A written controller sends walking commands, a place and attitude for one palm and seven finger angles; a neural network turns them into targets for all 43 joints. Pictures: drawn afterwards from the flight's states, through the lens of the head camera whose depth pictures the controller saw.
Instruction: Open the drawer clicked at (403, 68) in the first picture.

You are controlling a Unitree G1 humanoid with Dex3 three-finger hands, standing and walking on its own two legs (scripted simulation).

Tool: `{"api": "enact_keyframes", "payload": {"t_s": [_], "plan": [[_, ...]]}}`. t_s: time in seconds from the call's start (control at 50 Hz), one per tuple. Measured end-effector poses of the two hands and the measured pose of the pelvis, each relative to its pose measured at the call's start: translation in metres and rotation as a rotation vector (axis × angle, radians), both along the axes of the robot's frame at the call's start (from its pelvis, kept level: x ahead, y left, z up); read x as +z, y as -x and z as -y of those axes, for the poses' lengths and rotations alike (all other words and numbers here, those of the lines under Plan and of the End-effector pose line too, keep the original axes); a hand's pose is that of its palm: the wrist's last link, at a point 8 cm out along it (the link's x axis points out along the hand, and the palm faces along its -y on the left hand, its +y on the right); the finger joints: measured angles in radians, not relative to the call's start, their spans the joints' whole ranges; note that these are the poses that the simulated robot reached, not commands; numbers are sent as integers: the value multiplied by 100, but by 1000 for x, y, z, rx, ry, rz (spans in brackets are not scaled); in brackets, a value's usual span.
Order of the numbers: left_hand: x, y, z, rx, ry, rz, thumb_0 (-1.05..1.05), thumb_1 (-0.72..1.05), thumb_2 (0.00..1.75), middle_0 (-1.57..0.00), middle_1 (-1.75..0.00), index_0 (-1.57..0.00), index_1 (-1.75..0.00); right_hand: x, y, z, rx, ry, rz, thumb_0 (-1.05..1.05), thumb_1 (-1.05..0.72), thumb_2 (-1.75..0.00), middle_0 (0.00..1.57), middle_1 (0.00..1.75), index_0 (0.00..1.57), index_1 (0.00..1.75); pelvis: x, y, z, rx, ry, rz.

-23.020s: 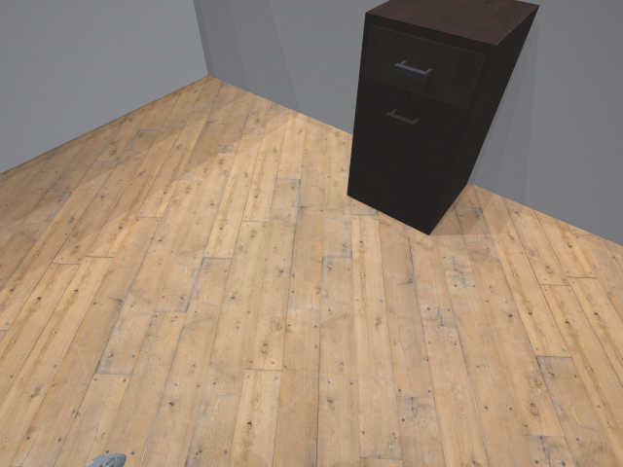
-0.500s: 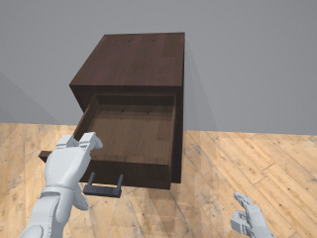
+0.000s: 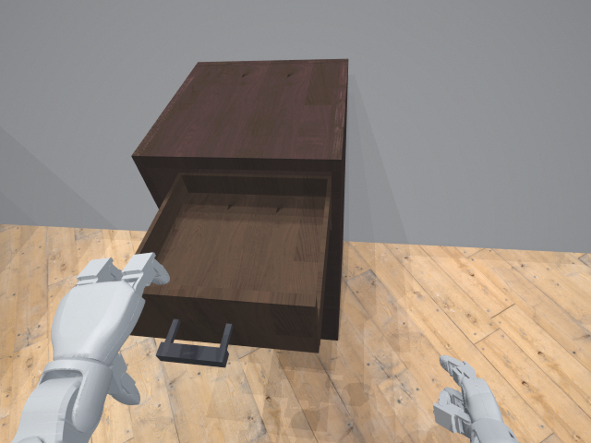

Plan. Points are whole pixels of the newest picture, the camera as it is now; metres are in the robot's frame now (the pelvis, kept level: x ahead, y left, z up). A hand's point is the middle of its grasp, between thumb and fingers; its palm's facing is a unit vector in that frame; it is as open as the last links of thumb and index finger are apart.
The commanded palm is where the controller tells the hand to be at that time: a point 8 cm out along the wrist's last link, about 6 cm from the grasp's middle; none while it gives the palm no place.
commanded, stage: draw the hand back to the body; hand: left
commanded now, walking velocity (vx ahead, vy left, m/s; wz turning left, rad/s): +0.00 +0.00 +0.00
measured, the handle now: (197, 341) +0.26 +0.23 -0.08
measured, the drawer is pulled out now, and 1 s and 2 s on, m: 0.30 0.30 0.30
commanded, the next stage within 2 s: step back with the hand held close in 1.20 s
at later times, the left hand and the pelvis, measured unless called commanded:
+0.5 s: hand (127, 300) +0.21 +0.22 +0.15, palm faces +0.38 -0.85 -0.37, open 12.9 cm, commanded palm +0.16 +0.26 +0.16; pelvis +0.02 +0.00 +0.00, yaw +1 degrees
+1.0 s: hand (95, 300) +0.20 +0.25 +0.16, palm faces +0.43 -0.80 -0.42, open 8.7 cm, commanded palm +0.15 +0.29 +0.18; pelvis +0.02 +0.00 +0.00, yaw +1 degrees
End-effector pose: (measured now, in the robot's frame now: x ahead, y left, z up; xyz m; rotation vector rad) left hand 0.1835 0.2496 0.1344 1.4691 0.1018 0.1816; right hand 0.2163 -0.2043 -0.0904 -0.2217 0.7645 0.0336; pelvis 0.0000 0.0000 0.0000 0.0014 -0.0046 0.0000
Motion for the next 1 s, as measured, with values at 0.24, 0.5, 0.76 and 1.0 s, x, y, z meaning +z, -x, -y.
{"api": "enact_keyframes", "payload": {"t_s": [0.24,0.5,0.76,1.0], "plan": [[12,11,-10,6,160,55,0,-49,30,-32,-120,-32,-120,4,-3,-2,-7,2,26,2,-91,-90,20,30,20,29,0,-1,-3,6,5,7],[27,10,-12,-15,1000,430,-1,-25,40,-29,-105,-29,-104,19,18,-7,-27,19,156,2,-91,-90,20,30,20,30,2,-16,1,18,15,63],[35,15,-23,-4,951,419,0,18,59,-26,-77,-26,-76,17,15,9,-74,38,146,2,-91,-90,20,30,20,30,2,-22,-2,14,19,38],[44,24,-33,18,921,469,1,59,77,-23,-50,-23,-49,22,2,-3,-61,7,192,2,-91,-90,20,30,20,30,2,-21,-3,18,17,36]]}}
